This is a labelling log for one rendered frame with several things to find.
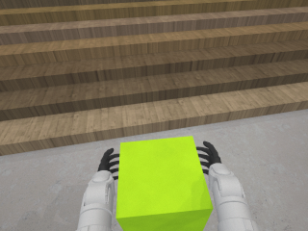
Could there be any robot right forearm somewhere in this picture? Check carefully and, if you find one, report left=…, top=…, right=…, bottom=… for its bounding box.
left=208, top=163, right=260, bottom=231

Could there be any robot left forearm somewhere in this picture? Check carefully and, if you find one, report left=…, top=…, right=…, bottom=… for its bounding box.
left=76, top=170, right=116, bottom=231

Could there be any carton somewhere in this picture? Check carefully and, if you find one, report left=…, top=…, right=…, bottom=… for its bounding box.
left=115, top=136, right=214, bottom=231

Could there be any robot left hand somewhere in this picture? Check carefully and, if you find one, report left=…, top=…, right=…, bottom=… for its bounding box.
left=97, top=148, right=120, bottom=180

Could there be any robot right hand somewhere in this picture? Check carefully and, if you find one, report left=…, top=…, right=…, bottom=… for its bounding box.
left=196, top=141, right=222, bottom=175

